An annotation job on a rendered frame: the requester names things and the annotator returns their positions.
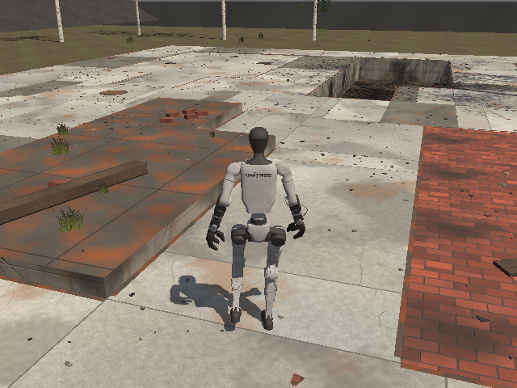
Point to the robot right forearm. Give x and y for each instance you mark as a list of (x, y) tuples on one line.
[(296, 212)]

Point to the right robot hand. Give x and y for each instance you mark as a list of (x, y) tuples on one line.
[(294, 227)]

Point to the robot left forearm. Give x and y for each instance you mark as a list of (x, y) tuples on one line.
[(217, 216)]

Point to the right robot upper arm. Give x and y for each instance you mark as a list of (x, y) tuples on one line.
[(288, 183)]

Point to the robot left shin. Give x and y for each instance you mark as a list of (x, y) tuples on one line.
[(236, 283)]

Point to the left robot hand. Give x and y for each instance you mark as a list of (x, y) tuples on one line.
[(211, 238)]

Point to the right robot foot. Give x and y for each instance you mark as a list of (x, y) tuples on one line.
[(268, 324)]

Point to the left robot upper arm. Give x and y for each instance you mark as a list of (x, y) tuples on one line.
[(228, 183)]

